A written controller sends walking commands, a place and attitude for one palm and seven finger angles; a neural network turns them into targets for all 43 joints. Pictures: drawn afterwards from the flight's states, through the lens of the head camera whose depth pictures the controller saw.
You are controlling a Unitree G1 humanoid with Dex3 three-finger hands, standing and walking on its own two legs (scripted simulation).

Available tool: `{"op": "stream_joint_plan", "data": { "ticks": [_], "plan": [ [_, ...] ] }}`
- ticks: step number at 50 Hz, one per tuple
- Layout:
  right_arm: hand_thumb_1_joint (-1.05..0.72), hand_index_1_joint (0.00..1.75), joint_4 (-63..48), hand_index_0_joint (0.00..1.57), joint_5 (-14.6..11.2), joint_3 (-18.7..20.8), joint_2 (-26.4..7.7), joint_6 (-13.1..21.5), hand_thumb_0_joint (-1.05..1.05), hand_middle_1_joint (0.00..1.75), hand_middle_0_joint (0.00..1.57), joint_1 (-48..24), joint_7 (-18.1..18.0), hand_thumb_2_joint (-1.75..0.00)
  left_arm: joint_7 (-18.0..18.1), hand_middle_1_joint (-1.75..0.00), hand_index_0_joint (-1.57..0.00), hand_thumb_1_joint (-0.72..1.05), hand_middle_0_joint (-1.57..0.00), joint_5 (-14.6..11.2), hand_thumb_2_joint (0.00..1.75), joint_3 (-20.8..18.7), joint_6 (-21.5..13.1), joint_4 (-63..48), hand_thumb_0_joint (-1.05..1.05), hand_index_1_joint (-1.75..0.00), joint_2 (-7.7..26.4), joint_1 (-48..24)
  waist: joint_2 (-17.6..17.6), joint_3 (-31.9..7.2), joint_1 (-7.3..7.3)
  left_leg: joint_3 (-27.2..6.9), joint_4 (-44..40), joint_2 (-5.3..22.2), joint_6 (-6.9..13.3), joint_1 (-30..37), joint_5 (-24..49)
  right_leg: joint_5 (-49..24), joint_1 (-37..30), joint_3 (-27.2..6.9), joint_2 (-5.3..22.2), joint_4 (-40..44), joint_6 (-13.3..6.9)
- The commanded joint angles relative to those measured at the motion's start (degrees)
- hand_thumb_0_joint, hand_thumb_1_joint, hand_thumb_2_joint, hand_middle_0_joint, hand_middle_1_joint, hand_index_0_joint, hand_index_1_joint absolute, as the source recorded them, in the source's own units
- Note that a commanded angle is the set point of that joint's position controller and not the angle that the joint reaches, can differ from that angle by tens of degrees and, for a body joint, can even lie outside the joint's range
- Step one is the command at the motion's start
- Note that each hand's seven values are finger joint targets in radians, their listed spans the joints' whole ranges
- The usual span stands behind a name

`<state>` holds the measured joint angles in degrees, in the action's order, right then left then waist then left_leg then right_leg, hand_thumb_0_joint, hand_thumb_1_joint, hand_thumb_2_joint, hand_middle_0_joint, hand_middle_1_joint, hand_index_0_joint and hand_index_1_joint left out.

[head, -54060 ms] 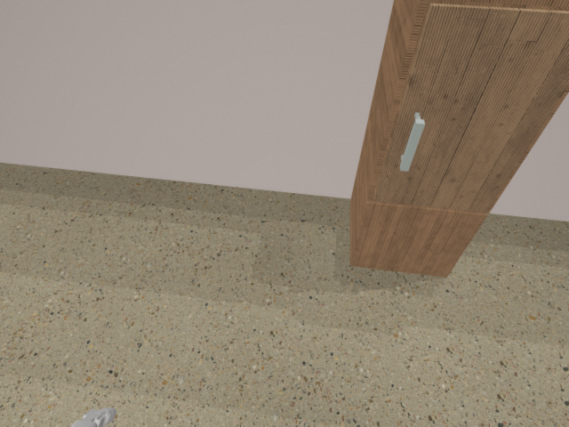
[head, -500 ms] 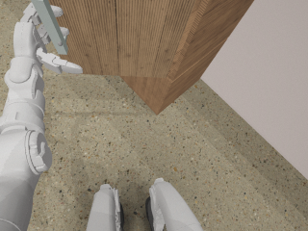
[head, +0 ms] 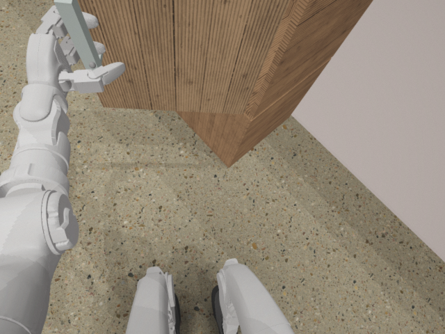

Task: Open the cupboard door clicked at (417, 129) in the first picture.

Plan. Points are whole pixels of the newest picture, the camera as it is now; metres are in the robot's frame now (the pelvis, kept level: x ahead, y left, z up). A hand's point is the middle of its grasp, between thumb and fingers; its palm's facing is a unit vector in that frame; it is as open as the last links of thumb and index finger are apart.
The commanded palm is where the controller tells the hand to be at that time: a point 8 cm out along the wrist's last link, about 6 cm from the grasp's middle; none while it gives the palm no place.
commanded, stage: close the thumb around the handle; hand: left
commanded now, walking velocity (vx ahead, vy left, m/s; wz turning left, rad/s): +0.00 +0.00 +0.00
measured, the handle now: (85, 33) +0.61 +0.16 +0.06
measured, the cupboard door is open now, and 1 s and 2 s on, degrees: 49 73 95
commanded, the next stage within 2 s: pull the door open along its arc in 0.30 s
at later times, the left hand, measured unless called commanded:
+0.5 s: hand (96, 65) +0.55 +0.15 +0.05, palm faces -0.06 -1.00 -0.01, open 5.9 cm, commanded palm +0.53 +0.18 +0.05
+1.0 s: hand (123, 135) +0.43 +0.11 +0.06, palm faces +0.15 -0.98 +0.10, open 6.2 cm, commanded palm +0.37 +0.17 +0.05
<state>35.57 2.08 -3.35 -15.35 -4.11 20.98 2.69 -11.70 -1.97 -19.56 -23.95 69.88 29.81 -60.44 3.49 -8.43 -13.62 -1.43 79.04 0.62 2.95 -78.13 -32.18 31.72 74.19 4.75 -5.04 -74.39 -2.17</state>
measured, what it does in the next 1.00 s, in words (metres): stands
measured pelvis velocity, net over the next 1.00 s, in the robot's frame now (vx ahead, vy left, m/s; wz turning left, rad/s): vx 0.02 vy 0.00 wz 0.01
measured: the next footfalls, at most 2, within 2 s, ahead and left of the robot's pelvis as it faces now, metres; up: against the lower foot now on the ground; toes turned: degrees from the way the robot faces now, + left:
none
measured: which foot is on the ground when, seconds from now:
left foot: down 0.00-1.00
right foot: down 0.00-1.00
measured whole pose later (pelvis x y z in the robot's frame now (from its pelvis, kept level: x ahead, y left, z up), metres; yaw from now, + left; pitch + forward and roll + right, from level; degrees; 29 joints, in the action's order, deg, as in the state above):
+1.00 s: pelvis +0.02 +0.00 +0.03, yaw +0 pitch +25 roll -2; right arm 30.2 1.6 -0.2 -13.4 -5.1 17.0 5.1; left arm 7.9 -5.8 -8.6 -26.9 35.9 3.0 -21.5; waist 1.5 -11.9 -5.7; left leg 2.1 70.0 0.1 2.7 -63.5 -31.6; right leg 31.6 61.8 0.7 -4.6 -68.5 -2.1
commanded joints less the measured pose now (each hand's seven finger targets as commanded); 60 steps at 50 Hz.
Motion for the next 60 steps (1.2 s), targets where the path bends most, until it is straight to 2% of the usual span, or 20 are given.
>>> {"op": "stream_joint_plan", "data": {
  "ticks": [1,5,8,10,14,17,20,22,25,27,35,41,42,43,44,47,50,53,56,60],
  "plan": [
    [-0.9,0.3,-0.85,0.2,0.04,3.92,-11.5,0.33,0.0,0.3,0.2,12.41,-1.03,-0.9,-0.45,-1.33,-0.38,0.68,-0.38,-0.97,0.8,-1.24,-3.8,-11.8,0.0,-1.33,11.73,-26.57,8.91,-33.08,-1.48,-5.39,-6.9,1.27,-0.89,30.69,25.6,-19.01,-10.72,-2.95,0.76,8.66,0.11],
    [-0.9,0.3,-0.97,0.2,0.08,4.06,-11.31,0.35,0.0,0.3,0.2,12.44,-0.73,-0.9,-0.66,-1.35,-0.4,0.9,-0.4,-1.17,0.9,-0.78,-4.2,-12.38,0.0,-1.35,10.49,-25.44,10.15,-34.12,-1.02,-5.63,-6.95,1.32,-1.21,32.97,27.95,-20.1,-10.21,-2.79,0.71,8.47,0.03],
    [-0.9,0.3,-1.21,0.2,0.04,3.96,-11.37,0.21,0.0,0.3,0.2,12.49,-0.83,-0.9,-0.87,-1.35,-0.4,0.9,-0.4,-1.3,0.9,-2.46,-4.26,-12.48,0.0,-1.35,12.7,-24.64,9.11,-34.89,-0.41,-5.2,-6.91,1.2,-1.07,31.46,28.1,-21.36,-12.61,-3.03,0.71,8.26,0.05],
    [-0.9,0.3,-1.28,0.2,-0.13,3.94,-11.1,0.16,0.0,0.3,0.2,12.26,-0.72,-0.9,-1.08,-1.35,-0.4,0.9,-0.4,-1.36,0.9,-1.31,-4.0,-12.17,0.0,-1.35,11.16,-24.3,8.64,-33.18,-0.76,-4.8,-7.11,1.1,-0.91,30.62,27.06,-21.01,-12.7,-3.11,0.68,8.85,0.15],
    [-0.9,0.3,-1.44,0.2,-0.13,3.92,-11.08,0.06,0.0,0.3,0.2,12.04,-0.78,-0.9,-0.73,-1.35,-0.4,0.9,-0.4,-1.35,0.9,-2.52,-4.16,-12.25,0.0,-1.35,12.27,-23.59,9.32,-33.3,-0.15,-4.65,-7.01,1.1,-1.01,30.6,27.28,-21.11,-12.62,-3.21,0.74,8.64,0.12],
    [-0.9,0.3,-1.74,0.2,-0.04,3.84,-11.16,0.08,0.0,0.3,0.2,12.37,-0.89,-0.9,-0.36,-1.35,-0.4,0.9,-0.4,-1.3,0.9,-4.99,-4.71,-13.46,0.0,-1.35,15.25,-23.39,8.09,-34.16,0.39,-4.37,-6.89,1.03,-0.75,29.47,27.63,-22.31,-14.92,-3.52,0.69,8.3,0.08],
    [-0.9,0.3,-2.06,0.2,-0.13,3.86,-10.91,0.02,0.0,0.3,0.2,11.73,-0.79,-0.9,-0.7,-1.35,-0.4,0.9,-0.4,-1.12,0.9,-3.81,-4.64,-13.4,0.0,-1.35,13.81,-22.0,8.04,-33.95,0.4,-4.03,-6.83,1.02,-0.77,28.95,27.41,-22.72,-15.34,-3.63,0.71,8.41,0.24],
    [-0.9,0.3,-1.62,0.2,0.0,4.14,-10.42,0.42,0.0,0.3,0.2,11.86,-0.57,-0.9,-0.55,-1.35,-0.4,0.9,-0.4,-1.63,0.9,0.65,-5.05,-14.49,0.0,-1.35,7.71,-25.85,9.17,-33.18,-1.52,-4.88,-7.06,1.1,-0.86,31.61,27.64,-21.87,-12.12,-3.23,0.77,8.61,0.23],
    [-0.9,0.3,-1.89,0.2,-0.02,4.43,-11.0,0.13,0.0,0.3,0.2,11.86,-0.44,-0.9,-0.25,-1.35,-0.4,0.9,-0.4,-1.62,0.9,-1.69,-5.1,-14.44,0.0,-1.35,10.01,-20.55,9.17,-35.42,0.74,-4.67,-7.39,1.08,-1.29,32.55,28.96,-22.45,-13.75,-3.22,0.79,8.49,0.03],
    [-0.9,0.3,-2.23,0.2,-0.14,4.59,-10.84,0.22,0.0,0.3,0.2,11.66,-0.31,-0.9,-0.57,-1.35,-0.4,0.9,-0.4,-1.97,0.9,-1.52,-5.53,-16.17,0.0,-1.35,9.41,-18.68,9.6,-36.93,1.5,-4.49,-7.84,0.96,-1.34,33.82,30.04,-23.6,-15.0,-3.41,0.86,8.44,-0.09],
    [-0.9,0.3,-5.11,0.2,-1.5,5.22,-9.64,-0.71,0.0,0.3,0.2,8.63,0.27,-0.9,-1.34,-1.35,-0.4,0.9,-0.4,-4.51,0.9,0.88,-5.19,-22.93,0.0,-1.35,3.24,-1.35,4.58,-34.7,5.01,-2.55,-10.91,0.2,-1.26,32.59,29.54,-27.08,-22.24,-3.63,1.01,10.5,0.21],
    [-0.9,0.3,-8.18,0.2,-2.67,5.98,-8.52,-0.52,0.0,0.3,0.2,5.22,0.64,-0.9,-0.8,-1.35,-0.4,0.9,-0.4,-7.06,0.9,4.22,-5.28,-32.09,0.0,-1.35,-3.65,17.53,-0.64,-30.52,8.09,-0.38,-13.66,-0.76,-1.04,29.37,26.92,-29.87,-28.79,-4.33,1.49,12.17,0.45],
    [-0.9,0.3,-9.21,0.2,-1.85,6.03,-7.25,0.31,0.0,0.3,0.2,3.98,0.53,-0.9,7.99,-1.35,-0.4,0.9,-0.4,-11.34,0.9,-4.43,-5.34,-36.12,0.0,-1.35,-5.38,21.25,1.42,-31.05,12.93,0.03,-14.74,-0.54,-1.91,30.89,29.34,-29.66,-28.58,-3.36,1.33,11.87,0.52],
    [-0.9,0.3,-9.36,0.2,-1.67,5.7,-6.26,0.78,0.0,0.3,0.2,2.79,1.18,-0.9,12.38,-1.35,-0.4,0.9,-0.4,-10.04,0.9,1.49,-4.92,-35.78,0.0,-1.35,-11.89,26.73,1.74,-29.21,11.98,0.23,-15.2,-0.42,-2.58,31.43,29.26,-28.61,-27.06,-2.89,1.42,12.06,0.81],
    [-0.9,0.3,-9.3,0.2,-1.76,5.75,-6.16,0.72,0.0,0.3,0.2,2.28,1.64,-0.9,15.14,-1.35,-0.4,0.9,-0.4,-9.64,0.9,3.15,-4.61,-36.62,0.0,-1.35,-14.46,29.65,0.3,-26.26,11.55,0.1,-15.59,-0.02,-2.89,31.69,29.15,-27.42,-25.61,-2.44,1.51,12.47,0.73],
    [-0.9,0.3,-10.08,0.2,-0.52,6.05,-5.88,0.62,0.0,0.3,0.2,1.6,2.0,-0.9,23.46,-1.35,-0.4,0.9,-0.4,-6.6,0.9,2.5,-5.91,-43.26,0.0,-1.35,-14.23,33.82,-4.49,-25.52,12.45,0.52,-15.64,-0.64,-2.66,28.41,27.02,-28.97,-29.78,-3.14,1.71,12.07,0.74],
    [-0.9,0.3,-10.3,0.2,0.76,6.07,-4.49,0.56,0.0,0.3,0.2,-0.14,2.48,-0.9,31.47,-1.35,-0.4,0.9,-0.4,-0.94,0.9,6.1,-7.73,-47.33,0.0,-1.35,-18.36,36.27,-2.75,-24.49,13.1,0.64,-15.22,-0.83,-2.98,28.31,26.12,-28.62,-29.01,-3.69,2.41,10.96,0.55],
    [-0.9,0.3,-10.32,0.2,1.88,6.16,-3.29,0.6,0.0,0.3,0.2,-2.05,2.55,-0.9,38.57,-1.35,-0.4,0.9,-0.4,4.17,0.9,9.65,-8.7,-49.11,0.0,-1.35,-22.39,38.8,-3.94,-24.8,13.42,0.43,-14.48,-1.05,-2.96,28.03,25.45,-28.57,-29.16,-4.12,2.69,10.54,0.32],
    [-0.9,0.3,-10.02,0.2,2.23,6.43,-2.68,0.97,0.0,0.3,0.2,-4.14,2.61,-0.9,42.09,-1.35,-0.4,0.9,-0.4,7.68,0.9,15.1,-8.96,-49.83,0.0,-1.35,-27.0,40.48,-5.23,-24.08,12.61,0.34,-14.31,-1.29,-2.86,27.86,21.99,-26.5,-29.19,-4.57,3.0,11.46,0.33],
    [-0.9,0.3,-9.89,0.2,2.28,6.34,-1.95,1.68,0.0,0.3,0.2,-6.67,1.55,-0.9,41.98,-1.35,-0.4,0.9,-0.4,8.33,0.9,19.31,-9.14,-51.74,0.0,-1.35,-29.23,41.83,-5.65,-24.07,12.5,0.93,-14.72,-1.88,-2.49,27.52,18.6,-25.9,-31.96,-5.92,3.61,13.46,0.49]
  ]
}}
